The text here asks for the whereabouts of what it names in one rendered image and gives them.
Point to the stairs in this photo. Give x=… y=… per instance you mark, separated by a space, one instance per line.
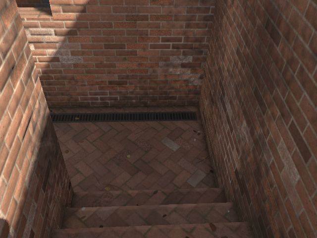
x=153 y=213

